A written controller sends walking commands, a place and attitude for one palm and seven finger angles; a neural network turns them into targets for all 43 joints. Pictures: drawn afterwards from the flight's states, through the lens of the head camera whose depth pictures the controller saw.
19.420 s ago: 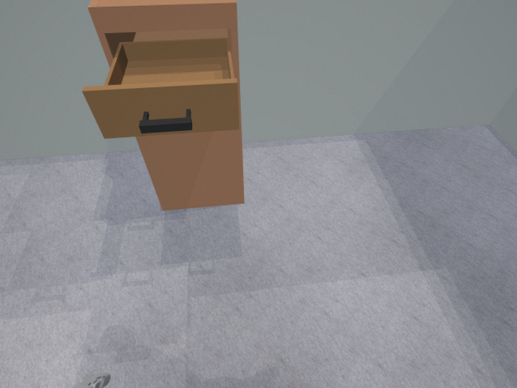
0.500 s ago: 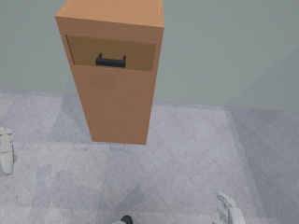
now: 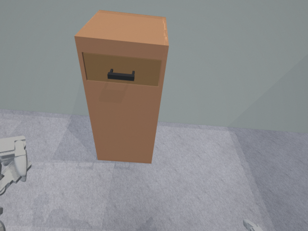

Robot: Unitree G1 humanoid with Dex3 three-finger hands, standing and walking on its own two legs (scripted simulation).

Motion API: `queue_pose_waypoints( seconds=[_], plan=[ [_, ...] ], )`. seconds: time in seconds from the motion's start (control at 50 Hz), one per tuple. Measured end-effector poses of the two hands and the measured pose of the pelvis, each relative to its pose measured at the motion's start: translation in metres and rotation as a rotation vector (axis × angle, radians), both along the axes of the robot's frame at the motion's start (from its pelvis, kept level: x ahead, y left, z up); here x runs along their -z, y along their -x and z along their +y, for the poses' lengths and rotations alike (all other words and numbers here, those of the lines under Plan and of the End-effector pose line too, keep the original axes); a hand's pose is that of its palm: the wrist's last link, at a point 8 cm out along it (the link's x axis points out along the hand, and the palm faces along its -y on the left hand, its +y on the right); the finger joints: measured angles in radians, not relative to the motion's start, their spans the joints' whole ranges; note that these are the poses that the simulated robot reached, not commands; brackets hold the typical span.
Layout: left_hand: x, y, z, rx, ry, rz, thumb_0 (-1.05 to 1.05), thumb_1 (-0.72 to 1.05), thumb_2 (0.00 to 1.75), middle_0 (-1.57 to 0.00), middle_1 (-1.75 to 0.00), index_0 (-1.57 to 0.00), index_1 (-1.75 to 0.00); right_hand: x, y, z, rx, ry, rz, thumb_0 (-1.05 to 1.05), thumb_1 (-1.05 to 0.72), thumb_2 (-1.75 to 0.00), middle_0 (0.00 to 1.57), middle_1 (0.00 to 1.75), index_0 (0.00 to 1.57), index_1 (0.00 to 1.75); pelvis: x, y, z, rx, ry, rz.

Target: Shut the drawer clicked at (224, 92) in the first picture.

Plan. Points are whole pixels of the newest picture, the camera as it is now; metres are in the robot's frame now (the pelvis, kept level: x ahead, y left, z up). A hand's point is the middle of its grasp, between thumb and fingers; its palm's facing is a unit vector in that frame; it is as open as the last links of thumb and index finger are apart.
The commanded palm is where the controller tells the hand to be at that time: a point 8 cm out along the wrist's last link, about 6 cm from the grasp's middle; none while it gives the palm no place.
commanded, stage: stop stepping back and stand still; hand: left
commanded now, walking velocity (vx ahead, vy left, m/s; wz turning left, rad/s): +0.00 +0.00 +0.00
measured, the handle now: (121, 74) +0.78 +0.19 +0.02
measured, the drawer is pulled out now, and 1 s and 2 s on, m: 0.00 0.00 0.00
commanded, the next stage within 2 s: let the arm hang, fingers relaxed in 0.62 s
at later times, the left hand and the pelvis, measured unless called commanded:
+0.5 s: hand (9, 190) +0.14 +0.26 +0.17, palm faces +0.42 -0.82 -0.39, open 3.3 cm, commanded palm +0.09 +0.29 +0.20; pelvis -0.04 +0.01 +0.02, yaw -1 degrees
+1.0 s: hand out of the picture +0.02 +0.22 -0.14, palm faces -0.03 -0.97 -0.22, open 3.1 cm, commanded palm none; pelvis -0.08 +0.03 +0.01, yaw +0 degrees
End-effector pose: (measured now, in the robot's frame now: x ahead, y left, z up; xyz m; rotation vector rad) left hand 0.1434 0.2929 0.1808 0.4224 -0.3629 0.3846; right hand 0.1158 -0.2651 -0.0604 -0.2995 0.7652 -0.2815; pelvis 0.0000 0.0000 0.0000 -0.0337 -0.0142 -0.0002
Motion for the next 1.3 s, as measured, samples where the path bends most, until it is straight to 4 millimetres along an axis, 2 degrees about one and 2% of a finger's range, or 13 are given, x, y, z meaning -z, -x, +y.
queue_pose_waypoints(
  seconds=[0.1, 0.2, 0.28, 0.46, 0.58, 0.72, 0.76, 0.84, 0.94, 1.02, 1.08, 1.18, 1.3],
  plan=[
    [-0.011, -0.012, -0.004, 0.08, -0.02, 0.039, 0.01, 0.89, 0.9, -1.41, -1.6, -1.41, -1.6, -0.018, -0.002, 0.036, -0.079, -0.054, -0.055, 0.02, -0.9, -0.9, 0.2, 0.3, 0.2, 0.3, -0.013, 0.026, 0.01, 0.029, -0.007, -0.019],
    [-0.045, 0.008, -0.02, 0.192, -0.126, 0.024, 0.01, 0.89, 0.9, -1.41, -1.6, -1.41, -1.6, -0.031, 0.003, 0.065, -0.095, -0.131, -0.115, 0.01, -0.9, -0.9, 0.2, 0.3, 0.2, 0.3, -0.023, 0.034, 0.014, 0.043, 0.003, -0.006],
    [-0.049, 0.026, -0.009, 0.117, -0.171, 0.093, 0.01, 0.89, 0.9, -1.41, -1.6, -1.41, -1.6, -0.025, 0.007, 0.074, -0.091, -0.169, -0.106, 0.01, -0.9, -0.9, 0.2, 0.3, 0.21, 0.3, -0.027, 0.035, 0.016, 0.042, 0.002, 0.008],
    [-0.011, 0.051, 0.004, -0.072, -0.027, 0.207, 0.01, 0.89, 0.9, -1.41, -1.6, -1.41, -1.6, 0.008, 0.017, 0.056, -0.108, -0.155, 0.015, 0.01, -0.9, -0.9, 0.2, 0.3, 0.21, 0.3, -0.02, 0.045, 0.014, 0.027, -0.016, 0.004],
    [-0.007, 0.033, -0.001, -0.023, 0.031, 0.105, 0.01, 0.89, 0.9, -1.41, -1.6, -1.41, -1.6, -0.002, 0.018, 0.038, -0.071, -0.068, 0.0, 0.02, -0.9, -0.9, 0.2, 0.3, 0.2, 0.3, -0.016, 0.04, 0.017, 0.013, -0.021, -0.005],
    [-0.025, 0.017, 0.0, 0.073, -0.096, 0.113, 0.01, 0.89, 0.9, -1.41, -1.6, -1.41, -1.6, -0.019, 0.013, 0.042, -0.039, -0.085, -0.09, 0.01, -0.9, -0.9, 0.2, 0.3, 0.2, 0.3, -0.02, 0.046, 0.021, 0.037, -0.027, 0.004],
    [-0.001, 0.009, 0.005, 0.105, -0.118, 0.216, 0.01, 0.9, 0.9, -1.4, -1.6, -1.41, -1.6, -0.011, 0.013, 0.043, -0.081, -0.11, -0.075, 0.01, -0.9, -0.9, 0.2, 0.3, 0.2, 0.3, -0.018, 0.05, 0.025, 0.026, -0.022, 0.02],
    [0.117, 0.004, 0.022, 0.048, 0.041, 0.7, 0.0, 0.9, 0.9, -1.36, -1.56, -1.37, -1.56, 0.019, 0.023, 0.039, -0.104, -0.134, 0.046, 0.01, -0.9, -0.9, 0.2, 0.3, 0.2, 0.3, -0.011, 0.062, 0.033, 0.016, -0.02, 0.025],
    [0.246, 0.074, 0.002, -0.005, 0.276, 1.207, 0.01, 0.91, 0.9, -1.23, -1.43, -1.24, -1.43, 0.036, 0.066, 0.036, -0.078, -0.12, 0.2, 0.01, -0.9, -0.9, 0.2, 0.3, 0.2, 0.3, -0.008, 0.072, 0.032, 0.006, -0.027, 0.004],
    [0.301, 0.151, -0.031, -0.019, 0.433, 1.485, 0.01, 0.91, 0.9, -1.1, -1.29, -1.1, -1.29, 0.04, 0.112, 0.036, -0.048, -0.103, 0.364, 0.01, -0.9, -0.9, 0.2, 0.3, 0.2, 0.3, -0.01, 0.079, 0.028, -0.005, -0.023, -0.009],
    [0.313, 0.202, -0.027, -0.139, 0.521, 1.584, 0.01, 0.91, 0.9, -0.98, -1.19, -0.99, -1.2, 0.044, 0.145, 0.039, -0.027, -0.105, 0.485, 0.01, -0.9, -0.9, 0.2, 0.3, 0.2, 0.3, -0.013, 0.082, 0.025, -0.018, -0.017, -0.008],
    [0.309, 0.266, -0.018, -0.233, 0.54, 1.738, 0.01, 0.91, 0.9, -0.79, -0.98, -0.79, -0.99, 0.052, 0.184, 0.048, 0.008, -0.141, 0.612, 0.01, -0.9, -0.9, 0.2, 0.3, 0.2, 0.3, -0.016, 0.083, 0.025, -0.028, -0.009, -0.007],
    [0.296, 0.299, -0.013, -0.307, 0.532, 1.824, 0.01, 0.91, 0.9, -0.56, -0.71, -0.56, -0.72, 0.063, 0.203, 0.061, 0.037, -0.202, 0.652, 0.01, -0.9, -0.9, 0.2, 0.3, 0.2, 0.3, -0.018, 0.081, 0.027, -0.021, -0.015, -0.01]
  ],
)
